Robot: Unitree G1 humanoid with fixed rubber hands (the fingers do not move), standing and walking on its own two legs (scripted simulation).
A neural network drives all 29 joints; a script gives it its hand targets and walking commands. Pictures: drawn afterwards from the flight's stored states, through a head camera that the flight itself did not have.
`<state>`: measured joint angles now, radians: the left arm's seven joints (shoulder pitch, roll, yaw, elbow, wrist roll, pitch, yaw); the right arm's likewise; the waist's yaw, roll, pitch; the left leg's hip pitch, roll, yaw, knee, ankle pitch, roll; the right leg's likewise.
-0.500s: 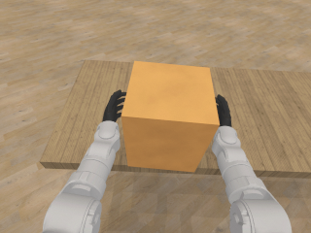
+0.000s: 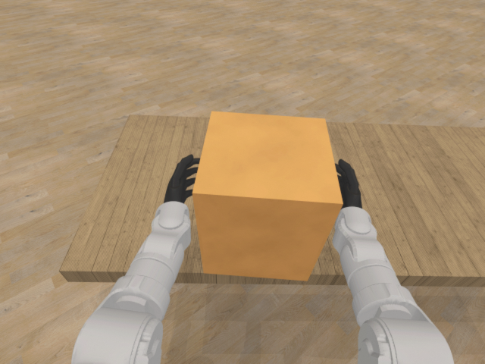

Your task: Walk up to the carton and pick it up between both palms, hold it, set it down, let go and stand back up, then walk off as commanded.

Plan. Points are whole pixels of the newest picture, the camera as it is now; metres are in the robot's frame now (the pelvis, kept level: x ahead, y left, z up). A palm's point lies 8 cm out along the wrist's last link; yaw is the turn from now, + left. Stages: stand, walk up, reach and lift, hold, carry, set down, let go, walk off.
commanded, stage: reach and lift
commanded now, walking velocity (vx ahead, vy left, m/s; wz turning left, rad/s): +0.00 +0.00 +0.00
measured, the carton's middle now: (261, 199) +0.42 -0.06 +0.04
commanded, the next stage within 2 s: none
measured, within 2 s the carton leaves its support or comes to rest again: neither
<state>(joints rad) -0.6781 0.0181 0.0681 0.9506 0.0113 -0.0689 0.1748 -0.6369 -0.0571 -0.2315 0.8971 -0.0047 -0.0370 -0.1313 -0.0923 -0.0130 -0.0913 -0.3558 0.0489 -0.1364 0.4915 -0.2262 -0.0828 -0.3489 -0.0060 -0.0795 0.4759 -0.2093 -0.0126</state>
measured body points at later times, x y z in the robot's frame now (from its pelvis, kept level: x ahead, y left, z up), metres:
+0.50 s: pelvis -0.01 +0.00 +0.00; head -0.03 +0.02 +0.45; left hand +0.40 +0.10 +0.09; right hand +0.37 -0.21 +0.10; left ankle +0.02 +0.17 -0.74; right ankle +0.02 -0.11 -0.74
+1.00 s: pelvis -0.03 +0.00 +0.00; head -0.07 +0.02 +0.45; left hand +0.39 +0.11 +0.13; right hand +0.36 -0.20 +0.15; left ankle +0.02 +0.17 -0.74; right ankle +0.02 -0.11 -0.74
